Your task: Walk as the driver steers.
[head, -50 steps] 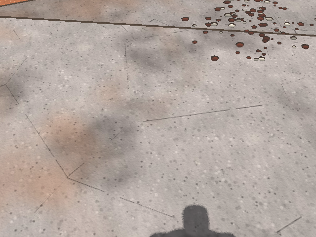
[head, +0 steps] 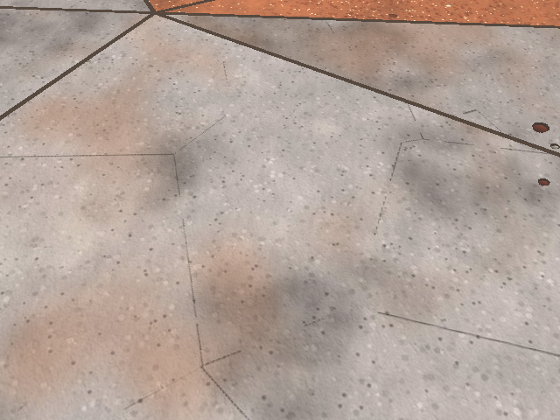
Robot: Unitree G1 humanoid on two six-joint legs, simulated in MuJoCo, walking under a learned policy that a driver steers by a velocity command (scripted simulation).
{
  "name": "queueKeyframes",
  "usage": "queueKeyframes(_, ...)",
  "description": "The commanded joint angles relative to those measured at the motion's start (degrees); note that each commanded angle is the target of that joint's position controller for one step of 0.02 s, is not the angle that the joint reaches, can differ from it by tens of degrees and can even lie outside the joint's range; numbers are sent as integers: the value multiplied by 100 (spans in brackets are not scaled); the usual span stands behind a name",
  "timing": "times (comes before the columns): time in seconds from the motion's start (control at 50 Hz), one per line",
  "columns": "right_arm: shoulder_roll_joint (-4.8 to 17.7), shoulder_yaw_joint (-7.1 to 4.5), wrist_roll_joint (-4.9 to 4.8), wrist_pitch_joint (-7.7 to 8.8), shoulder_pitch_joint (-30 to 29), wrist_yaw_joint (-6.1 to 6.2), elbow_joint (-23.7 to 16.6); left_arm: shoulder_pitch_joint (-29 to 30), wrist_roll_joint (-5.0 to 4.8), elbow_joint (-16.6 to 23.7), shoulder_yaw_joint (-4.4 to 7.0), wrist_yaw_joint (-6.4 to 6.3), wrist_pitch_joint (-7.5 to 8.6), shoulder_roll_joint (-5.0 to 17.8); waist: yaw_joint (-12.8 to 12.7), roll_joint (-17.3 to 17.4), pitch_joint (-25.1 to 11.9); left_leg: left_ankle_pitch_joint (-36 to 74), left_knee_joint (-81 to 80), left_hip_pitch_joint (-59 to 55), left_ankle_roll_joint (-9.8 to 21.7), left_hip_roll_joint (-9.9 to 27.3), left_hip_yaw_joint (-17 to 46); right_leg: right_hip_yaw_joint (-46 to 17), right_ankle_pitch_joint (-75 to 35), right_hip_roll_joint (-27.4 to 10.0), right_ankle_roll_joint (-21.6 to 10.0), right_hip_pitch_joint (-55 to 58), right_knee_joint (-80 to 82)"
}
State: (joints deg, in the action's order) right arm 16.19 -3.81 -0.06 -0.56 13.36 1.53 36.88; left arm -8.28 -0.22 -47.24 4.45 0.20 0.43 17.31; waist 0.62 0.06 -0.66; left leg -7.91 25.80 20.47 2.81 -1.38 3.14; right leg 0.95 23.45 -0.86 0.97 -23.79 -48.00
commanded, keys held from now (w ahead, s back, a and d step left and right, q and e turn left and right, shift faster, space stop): w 1.00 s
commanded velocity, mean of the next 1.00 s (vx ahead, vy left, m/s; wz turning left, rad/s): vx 0.44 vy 0.00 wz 0.06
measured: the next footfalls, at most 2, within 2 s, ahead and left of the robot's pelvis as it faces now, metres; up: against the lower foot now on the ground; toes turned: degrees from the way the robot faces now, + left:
right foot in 0.12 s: +0.03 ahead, -0.14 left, +0.00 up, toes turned +0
left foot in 0.56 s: +0.32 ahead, +0.14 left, +0.00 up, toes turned +4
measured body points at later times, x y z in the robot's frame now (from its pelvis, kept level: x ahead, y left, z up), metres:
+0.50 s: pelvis +0.14 +0.00 +0.00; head +0.17 -0.01 +0.45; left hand +0.06 +0.26 -0.13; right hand +0.38 -0.21 -0.08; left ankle +0.28 +0.15 -0.71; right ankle -0.01 -0.14 -0.74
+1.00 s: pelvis +0.40 +0.03 +0.00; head +0.43 +0.03 +0.45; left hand +0.61 +0.27 -0.09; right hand +0.42 -0.25 -0.13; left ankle +0.28 +0.14 -0.74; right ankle +0.60 -0.10 -0.71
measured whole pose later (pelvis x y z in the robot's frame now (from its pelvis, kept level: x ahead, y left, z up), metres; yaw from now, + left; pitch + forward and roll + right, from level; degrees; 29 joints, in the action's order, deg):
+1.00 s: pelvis +0.40 +0.03 +0.00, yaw +2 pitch +2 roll +3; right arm 15.9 -3.6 -1.1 4.1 21.8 -0.2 48.3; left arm -2.5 -0.7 -43.6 1.8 2.3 4.5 15.0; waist 4.4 -2.4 1.1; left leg -17.0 12.4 -2.6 1.3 -3.0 -3.0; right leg -1.1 -3.9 -5.0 -0.8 -36.3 -32.5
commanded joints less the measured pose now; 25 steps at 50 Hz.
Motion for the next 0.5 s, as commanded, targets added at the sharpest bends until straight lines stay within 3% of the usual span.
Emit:
queueKeyframes(0.02,1019,-275,-43,91,25,9,-265,28,-30,276,51,75,189,392,15,1032,-322,-2681,-1384,-303,896,1326,1679,119,74,35,-144,348,801)
queueKeyframes(0.06,1007,-254,-115,55,-91,-22,-242,-384,-55,89,50,103,238,388,-217,886,-143,-2991,-1328,211,814,1259,1632,285,-412,79,-354,997,1541)
queueKeyframes(0.1,710,-162,-98,33,-332,-23,-287,-1068,-7,-224,37,106,283,332,-535,558,13,-2957,-677,829,496,843,1239,183,-505,28,-570,1739,2313)
queueKeyframes(0.12,302,-56,-72,54,-556,-37,-418,-1726,56,-394,63,74,330,556,-691,-336,-38,-2678,922,1625,147,347,691,-1176,538,-926,-826,2312,2997)
queueKeyframes(0.14,205,-41,-128,169,-591,-77,-633,-1688,78,-333,179,84,343,1191,-527,-1311,346,-2172,2340,2931,-147,-266,-167,-3256,2116,-2041,-1399,2428,3875)
queueKeyframes(0.16,522,-120,-243,305,-721,-81,-662,-1288,216,-176,217,42,403,1280,-456,-1262,780,-1845,3049,3291,-78,55,421,-4051,2778,-2391,-1738,1879,4294)
queueKeyframes(0.18,725,-184,-248,372,-550,-111,-550,-876,138,-69,145,-24,453,1007,-202,-1097,919,-1263,3315,3478,-81,238,523,-3565,2324,-2163,-1549,1941,4233)
queueKeyframes(0.2,740,-205,-143,395,-462,-129,-413,-766,62,-39,85,-41,480,796,-147,-964,791,-901,3337,3435,-116,337,418,-2955,1700,-1863,-1327,2073,4156)
queueKeyframes(0.24,602,-197,-6,425,-602,-142,-355,-916,9,-80,27,-56,499,651,-236,-764,638,-200,3168,3152,-239,469,164,-2092,623,-1508,-1122,2103,4200)
queueKeyframes(0.28,344,-137,-23,430,-730,-173,-362,-1257,3,-195,-28,-71,509,493,-338,-677,461,299,2993,2869,-333,494,-81,-1508,-314,-1298,-1076,2137,4191)
queueKeyframes(0.38,49,-9,-119,486,-1459,-296,-560,-1689,-16,-308,-33,-93,424,664,-685,-723,550,851,1402,2050,-430,423,-426,-725,-1489,-1125,-1037,2052,4125)
queueKeyframes(0.46,122,7,-184,536,-1788,-426,-680,-1916,-97,-408,7,-65,339,814,-773,-766,766,515,674,1616,-278,332,-538,-739,-1731,-1376,-1077,2249,3943)
queueKeyframes(0.5,274,-31,-187,560,-1663,-452,-687,-1881,-134,-451,54,-62,291,901,-583,-859,744,199,395,1262,-74,268,-532,-770,-2414,-1534,-1016,2469,3700)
